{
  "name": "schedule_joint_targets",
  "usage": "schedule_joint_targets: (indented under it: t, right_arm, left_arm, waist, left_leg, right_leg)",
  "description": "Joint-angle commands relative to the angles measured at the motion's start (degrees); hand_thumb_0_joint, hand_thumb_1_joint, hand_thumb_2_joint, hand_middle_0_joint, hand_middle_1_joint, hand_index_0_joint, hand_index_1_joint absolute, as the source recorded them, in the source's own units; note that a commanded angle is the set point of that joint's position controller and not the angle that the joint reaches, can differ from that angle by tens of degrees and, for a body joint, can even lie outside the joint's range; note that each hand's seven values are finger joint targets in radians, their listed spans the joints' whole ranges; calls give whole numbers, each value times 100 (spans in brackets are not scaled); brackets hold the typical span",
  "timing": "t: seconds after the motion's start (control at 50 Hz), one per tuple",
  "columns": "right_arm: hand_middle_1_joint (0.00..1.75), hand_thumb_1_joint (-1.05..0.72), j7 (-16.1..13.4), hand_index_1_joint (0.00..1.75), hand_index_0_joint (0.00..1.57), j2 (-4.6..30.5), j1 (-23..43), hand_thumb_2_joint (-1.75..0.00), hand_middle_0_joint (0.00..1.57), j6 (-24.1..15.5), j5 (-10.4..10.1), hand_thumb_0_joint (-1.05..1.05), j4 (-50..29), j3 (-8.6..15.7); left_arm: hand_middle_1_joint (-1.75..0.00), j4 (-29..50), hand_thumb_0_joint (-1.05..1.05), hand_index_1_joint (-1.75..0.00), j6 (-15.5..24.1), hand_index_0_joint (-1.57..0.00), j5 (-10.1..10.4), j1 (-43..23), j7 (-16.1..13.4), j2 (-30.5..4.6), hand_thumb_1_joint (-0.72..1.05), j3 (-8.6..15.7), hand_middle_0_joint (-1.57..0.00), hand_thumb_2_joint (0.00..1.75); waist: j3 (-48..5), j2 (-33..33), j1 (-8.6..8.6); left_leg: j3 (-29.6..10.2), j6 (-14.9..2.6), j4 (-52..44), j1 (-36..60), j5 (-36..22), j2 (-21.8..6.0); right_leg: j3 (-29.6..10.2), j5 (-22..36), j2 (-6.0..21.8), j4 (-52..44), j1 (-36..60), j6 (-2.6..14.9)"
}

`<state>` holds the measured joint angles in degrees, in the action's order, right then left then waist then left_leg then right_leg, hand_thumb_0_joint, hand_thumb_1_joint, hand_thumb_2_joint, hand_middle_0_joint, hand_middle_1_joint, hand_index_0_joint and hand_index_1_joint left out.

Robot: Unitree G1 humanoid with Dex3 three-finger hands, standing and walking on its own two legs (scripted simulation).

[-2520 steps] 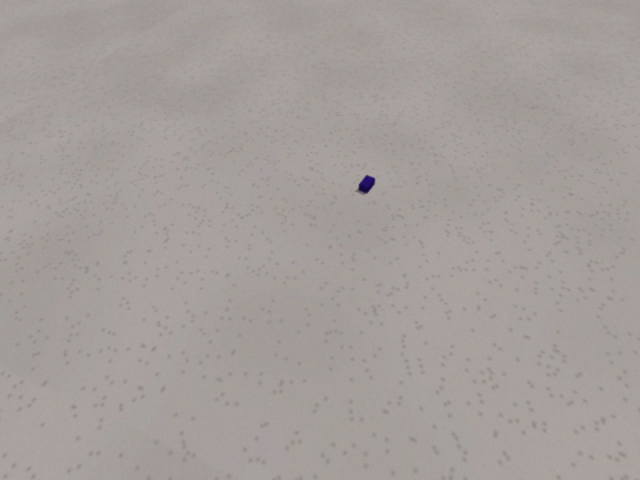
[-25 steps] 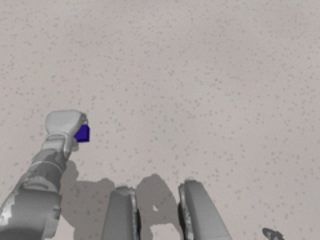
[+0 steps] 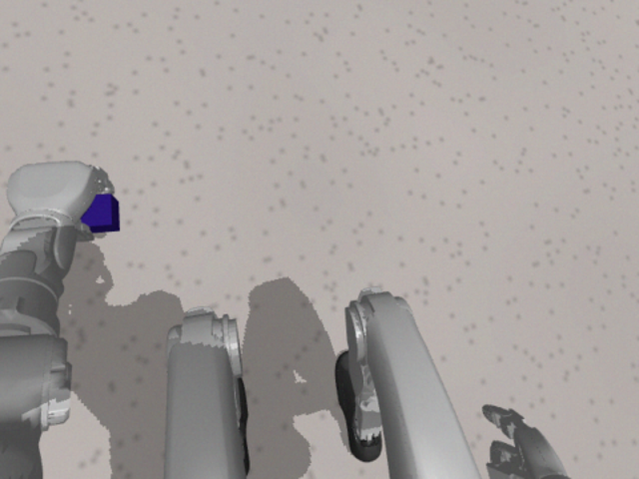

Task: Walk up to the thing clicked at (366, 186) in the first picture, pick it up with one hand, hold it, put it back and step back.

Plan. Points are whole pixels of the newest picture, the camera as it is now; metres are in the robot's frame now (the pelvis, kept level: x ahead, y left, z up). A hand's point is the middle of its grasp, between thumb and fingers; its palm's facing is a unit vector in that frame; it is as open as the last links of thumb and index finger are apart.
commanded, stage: crouch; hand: left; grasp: from above
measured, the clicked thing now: (86, 214) +0.46 +0.29 -0.20
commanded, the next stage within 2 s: lower in 0.76 s
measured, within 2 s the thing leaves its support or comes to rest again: neither
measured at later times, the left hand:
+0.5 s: hand (90, 219) +0.46 +0.30 -0.23, palm faces -0.47 -0.03 -0.88, open 7.2 cm
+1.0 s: hand (94, 221) +0.47 +0.31 -0.28, palm faces -0.48 -0.04 -0.88, open 7.2 cm
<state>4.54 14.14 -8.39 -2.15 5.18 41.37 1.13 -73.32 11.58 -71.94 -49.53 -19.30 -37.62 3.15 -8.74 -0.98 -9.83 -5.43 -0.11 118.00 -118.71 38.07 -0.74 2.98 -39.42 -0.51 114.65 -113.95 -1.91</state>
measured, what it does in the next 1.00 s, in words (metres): lowers itself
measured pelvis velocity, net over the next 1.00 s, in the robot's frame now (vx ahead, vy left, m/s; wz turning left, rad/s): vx -0.01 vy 0.00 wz -0.09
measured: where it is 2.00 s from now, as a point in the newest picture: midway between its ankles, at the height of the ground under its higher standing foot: (297, 434)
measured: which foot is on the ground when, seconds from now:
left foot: down 0.00-1.00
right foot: down 0.00-1.00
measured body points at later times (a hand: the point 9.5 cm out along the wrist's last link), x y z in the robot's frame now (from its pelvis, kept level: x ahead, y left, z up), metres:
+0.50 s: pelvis -0.01 +0.00 -0.08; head +0.24 +0.06 +0.29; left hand +0.48 +0.30 -0.18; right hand +0.03 -0.28 -0.18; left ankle +0.07 +0.12 -0.40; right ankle +0.08 -0.13 -0.40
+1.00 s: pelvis -0.01 +0.00 -0.11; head +0.25 +0.07 +0.25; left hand +0.49 +0.31 -0.23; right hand +0.04 -0.28 -0.20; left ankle +0.07 +0.12 -0.40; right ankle +0.08 -0.13 -0.40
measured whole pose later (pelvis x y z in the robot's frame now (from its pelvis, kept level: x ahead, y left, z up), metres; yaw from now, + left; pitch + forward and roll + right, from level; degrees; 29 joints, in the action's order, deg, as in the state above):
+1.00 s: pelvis -0.01 +0.00 -0.11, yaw -5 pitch +34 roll -10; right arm 8.3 15.7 -7.0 0.0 8.4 40.1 -6.3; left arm -84.3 16.2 -74.2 -57.9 -19.0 -52.0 6.8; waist -0.1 2.2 -14.0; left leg -10.0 0.3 138.9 -133.5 40.0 -1.2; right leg 6.1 -40.0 -2.7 132.9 -127.7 -2.6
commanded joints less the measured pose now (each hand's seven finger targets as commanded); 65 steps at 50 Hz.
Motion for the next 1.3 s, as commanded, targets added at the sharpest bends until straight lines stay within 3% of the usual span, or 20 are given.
schedule_joint_targets:
  t: [0.0, 0.08, 0.14, 0.16, 0.18, 0.24, 0.28, 0.34, 0.38, 0.42, 0.48, 0.6, 0.68, 0.88, 0.92, 0.96, 0.98, 1.08, 1.2, 1.28]
  right_arm:
    - [30, -90, 41, 30, 20, 1266, -1328, -90, 20, -46, 60, 0, -42, 422]
    - [30, -90, 103, 30, 20, 1297, -1302, -90, 20, -26, 91, 0, -81, 389]
    - [30, -91, 164, 30, 20, 1323, -1291, -90, 20, 5, 117, 0, -71, 331]
    - [30, -90, 179, 30, 20, 1296, -1242, -90, 20, 19, 122, 0, -78, 314]
    - [30, -90, 174, 30, 20, 1347, -1250, -90, 20, 22, 118, 0, -91, 323]
    - [30, -90, 198, 30, 20, 1373, -1184, -90, 20, 60, 135, 0, -74, 265]
    - [30, -90, 213, 30, 20, 1404, -1194, -90, 20, 74, 162, 0, -87, 204]
    - [30, -90, 212, 30, 20, 1446, -1115, -90, 20, 99, 173, 0, -92, 148]
    - [30, -90, 219, 30, 20, 1459, -1102, -90, 20, 96, 211, 0, -81, 98]
    - [30, -90, 215, 30, 20, 1507, -1099, -90, 20, 96, 205, 0, -73, 67]
    - [30, -90, 225, 30, 20, 1533, -1121, -90, 20, 108, 231, 0, -50, 24]
    - [30, -90, 224, 30, 20, 1559, -1140, -90, 20, 126, 270, 0, -31, -74]
    - [30, -90, 226, 30, 20, 1574, -1123, -90, 20, 141, 295, 0, -17, -156]
    - [30, -90, 273, 30, 20, 1660, -1137, -90, 20, 210, 321, 0, -73, -226]
    - [30, -90, 286, 30, 20, 1667, -1083, -90, 20, 226, 317, 0, -83, -255]
    - [30, -90, 300, 30, 20, 1654, -1085, -90, 20, 229, 366, 0, -102, -318]
    - [30, -90, 294, 30, 20, 1681, -1043, -90, 20, 232, 365, 0, -97, -340]
    - [30, -90, 290, 30, 20, 1747, -1017, -90, 20, 202, 453, 0, -158, -443]
    - [30, -90, 299, 30, 20, 1840, -936, -90, 20, 149, 539, 0, -131, -528]
    - [30, -90, 310, 30, 20, 1843, -962, -90, 20, 84, 605, 0, -111, -589]
  left_arm:
    - [-24, 682, 0, -18, 11, -123, 66, -1996, -204, -1505, 88, 248, -118, 16]
    - [-24, 530, 0, -19, 4, -124, 83, -1965, -163, -1776, 90, 386, -119, 16]
    - [-28, 467, 0, -22, 69, -124, 72, -2085, -99, -1870, 91, 379, -118, 18]
    - [-28, 466, 0, -22, 94, -125, 75, -2083, -86, -1987, 92, 414, -119, 17]
    - [-29, 560, 0, -22, 120, -125, 70, -2214, -80, -2165, 93, 516, -119, 17]
    - [-26, 352, 0, -20, 217, -125, 5, -2214, -71, -2208, 92, 522, -119, 17]
    - [-26, 189, 0, -21, 265, -124, -52, -2263, -87, -2235, 91, 507, -118, 17]
    - [-23, 133, 0, -18, 332, -123, -110, -2468, -152, -2471, 90, 555, -117, 13]
    - [-25, -120, 0, -18, 349, -122, -133, -2347, -154, -2357, 89, 485, -115, 12]
    - [-22, -135, 0, -16, 365, -121, -160, -2478, -161, -2561, 88, 545, -115, 10]
    - [-22, -88, 0, -15, 376, -122, -191, -2553, -185, -2687, 89, 554, -116, 8]
    - [-21, -210, 0, -15, 436, -121, -187, -2626, -192, -2856, 87, 560, -115, 8]
    - [-20, -124, 0, -15, 476, -121, -207, -2615, -211, -3026, 85, 649, -116, 11]
    - [-19, -115, 0, -16, 462, -125, -174, -2459, -117, -2982, 88, 577, -121, 14]
    - [-23, -374, 0, -18, 464, -124, -127, -2322, -137, -2960, 89, 573, -119, 14]
    - [-21, -477, 0, -17, 531, -123, -121, -2369, -126, -2824, 87, 433, -119, 15]
    - [-20, -482, 0, -16, 567, -122, -164, -2349, -136, -3008, 86, 508, -118, 14]
    - [-20, -319, 0, -16, 787, -124, -269, -2634, -336, -3342, 89, 738, -119, 10]
    - [-23, -750, 0, -18, 880, -127, -467, -2567, -659, -3440, 94, 801, -122, 13]
    - [-25, -705, 0, -20, 800, -127, -569, -2627, -866, -3635, 95, 876, -123, 15]
  waist:
    - [-3870, -1468, -142]
    - [-3918, -1349, -94]
    - [-3776, -1227, -195]
    - [-3822, -1254, -111]
    - [-3931, -1264, -117]
    - [-3670, -1437, -116]
    - [-3575, -1381, -227]
    - [-3440, -1567, -215]
    - [-3255, -1379, -288]
    - [-3195, -1559, -276]
    - [-3346, -1711, -245]
    - [-3239, -1617, -380]
    - [-3321, -1721, -299]
    - [-3287, -1834, -407]
    - [-3083, -1690, -411]
    - [-2868, -1520, -560]
    - [-2863, -1478, -520]
    - [-2955, -1975, -537]
    - [-2682, -2008, -641]
    - [-2908, -2194, -606]
  left_leg:
    - [149, -100, -1039, 3543, -1557, 23]
    - [215, -148, -705, 3282, -1589, 16]
    - [255, -178, -488, 2799, -1546, 25]
    - [297, -189, -422, 2730, -1545, 22]
    - [291, -190, -362, 2704, -1498, 16]
    - [216, -130, -331, 2552, -1242, 3]
    - [145, -134, -222, 2515, -1243, -13]
    - [199, -126, -125, 2166, -938, 15]
    - [174, -146, -41, 2041, -778, 10]
    - [146, -119, -42, 2020, -668, 16]
    - [143, -104, 68, 2076, -760, 6]
    - [130, -136, 359, 1811, -763, 0]
    - [170, -137, 458, 1718, -825, 2]
    - [19, -109, 623, 1947, -1307, -41]
    - [35, -135, 691, 1724, -1247, -29]
    - [37, -163, 802, 1424, -1073, -37]
    - [21, -164, 810, 1386, -1024, -26]
    - [-28, -86, 874, 1694, -1123, -37]
    - [-82, -81, 962, 1669, -1015, -48]
    - [-64, -86, 1026, 1718, -1132, -68]
  right_leg:
    - [292, 1494, -133, -1006, 1260, 409]
    - [288, 1573, -177, -844, 1325, 379]
    - [292, 1647, -196, -670, 1434, 349]
    - [269, 1670, -232, -635, 1500, 350]
    - [284, 1636, -232, -592, 1446, 345]
    - [360, 1367, -244, -357, 1073, 396]
    - [428, 1366, -259, -246, 933, 393]
    - [439, 1177, -262, -120, 824, 406]
    - [484, 1057, -276, -103, 706, 387]
    - [505, 959, -259, 9, 558, 409]
    - [557, 1044, -286, 143, 576, 411]
    - [603, 1084, -316, 253, 508, 378]
    - [615, 1147, -338, 330, 603, 369]
    - [736, 1508, -339, 589, 422, 364]
    - [724, 1492, -349, 590, 389, 357]
    - [746, 1392, -372, 560, 443, 327]
    - [760, 1337, -380, 585, 415, 339]
    - [835, 1342, -376, 752, 330, 362]
    - [929, 1248, -390, 866, 69, 367]
    - [937, 1410, -425, 922, 212, 349]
